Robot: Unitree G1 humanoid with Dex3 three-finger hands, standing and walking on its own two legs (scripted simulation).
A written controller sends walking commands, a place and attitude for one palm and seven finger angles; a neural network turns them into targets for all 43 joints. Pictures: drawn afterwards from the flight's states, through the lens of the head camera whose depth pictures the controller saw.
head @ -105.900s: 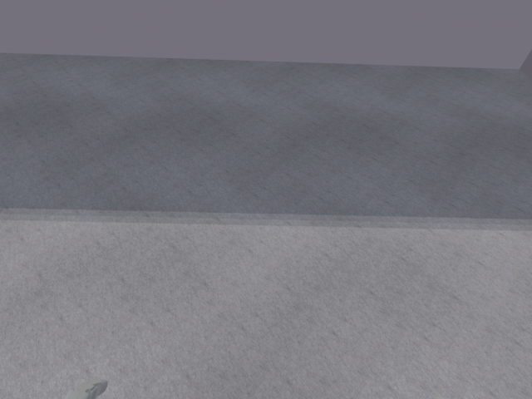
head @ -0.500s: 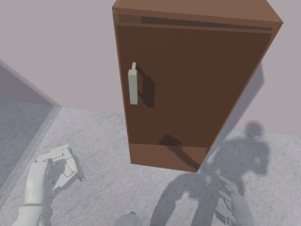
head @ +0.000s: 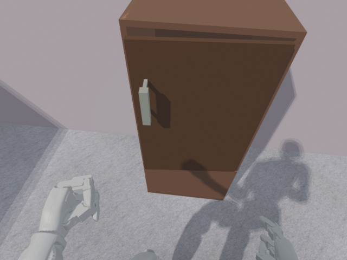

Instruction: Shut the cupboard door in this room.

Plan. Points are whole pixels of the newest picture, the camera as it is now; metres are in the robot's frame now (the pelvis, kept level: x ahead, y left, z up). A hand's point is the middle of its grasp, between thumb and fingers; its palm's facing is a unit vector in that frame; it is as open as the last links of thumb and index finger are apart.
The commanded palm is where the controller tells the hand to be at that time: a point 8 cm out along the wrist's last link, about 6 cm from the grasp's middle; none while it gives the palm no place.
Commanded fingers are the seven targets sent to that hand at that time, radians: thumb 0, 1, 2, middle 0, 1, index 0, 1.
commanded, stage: raise the hand and make a fist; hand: left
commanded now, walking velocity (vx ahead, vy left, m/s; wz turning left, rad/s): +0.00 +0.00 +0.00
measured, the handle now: (146, 102) +0.51 +0.11 +0.07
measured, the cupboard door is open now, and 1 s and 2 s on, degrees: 5 5 5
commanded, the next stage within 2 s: bring the fist close to the handle in 0.16 s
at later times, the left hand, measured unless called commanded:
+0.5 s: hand (109, 182) +0.26 +0.15 +0.08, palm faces +0.03 -1.00 -0.03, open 3.1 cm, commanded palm +0.25 +0.20 +0.07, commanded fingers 0.00 0.90 0.90 -1.30 -1.50 -1.30 -1.50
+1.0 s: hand (145, 153) +0.34 +0.09 +0.07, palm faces -0.03 -1.00 -0.01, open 3.1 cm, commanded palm +0.33 +0.15 +0.07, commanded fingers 0.00 0.90 0.90 -1.30 -1.50 -1.30 -1.50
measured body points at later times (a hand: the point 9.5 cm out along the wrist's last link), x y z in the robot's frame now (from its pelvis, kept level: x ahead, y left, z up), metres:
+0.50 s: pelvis +0.01 -0.02 -0.01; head +0.04 -0.03 +0.44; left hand +0.25 +0.21 +0.08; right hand +0.19 -0.25 -0.09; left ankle +0.06 +0.08 -0.69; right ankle -0.01 -0.11 -0.69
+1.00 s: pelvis +0.01 -0.02 +0.00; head +0.05 -0.03 +0.45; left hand +0.34 +0.15 +0.07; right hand +0.16 -0.26 -0.10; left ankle +0.06 +0.08 -0.69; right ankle -0.01 -0.11 -0.69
